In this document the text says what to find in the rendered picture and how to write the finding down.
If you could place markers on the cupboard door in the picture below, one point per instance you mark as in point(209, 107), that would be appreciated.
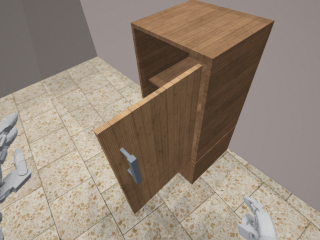
point(158, 131)

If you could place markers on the right robot hand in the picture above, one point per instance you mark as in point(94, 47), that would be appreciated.
point(261, 223)

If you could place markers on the handle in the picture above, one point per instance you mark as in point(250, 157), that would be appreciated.
point(134, 170)

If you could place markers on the left robot hand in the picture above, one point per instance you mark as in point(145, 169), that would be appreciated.
point(20, 175)

